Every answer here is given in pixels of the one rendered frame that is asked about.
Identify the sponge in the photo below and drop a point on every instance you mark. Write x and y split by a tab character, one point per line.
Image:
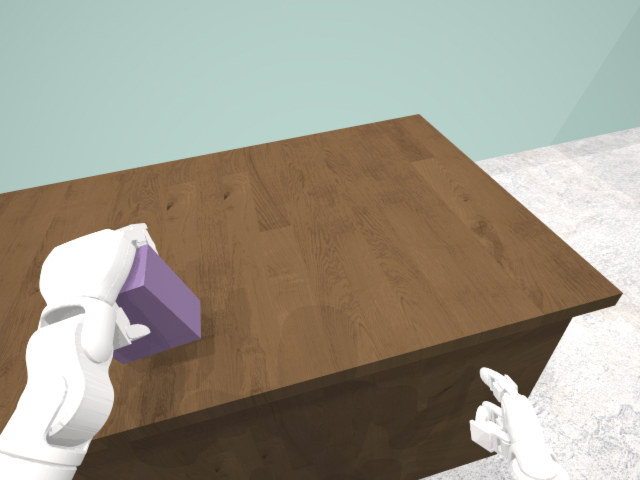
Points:
154	296

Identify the robot left hand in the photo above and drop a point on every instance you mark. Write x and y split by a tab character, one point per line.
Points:
97	266

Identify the left robot forearm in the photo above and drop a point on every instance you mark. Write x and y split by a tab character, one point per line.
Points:
68	396

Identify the robot right hand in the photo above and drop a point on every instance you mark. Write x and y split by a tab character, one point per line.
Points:
516	420

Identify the table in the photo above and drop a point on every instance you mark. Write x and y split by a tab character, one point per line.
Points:
352	284

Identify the right robot forearm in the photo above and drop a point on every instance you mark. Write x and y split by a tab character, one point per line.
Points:
532	460

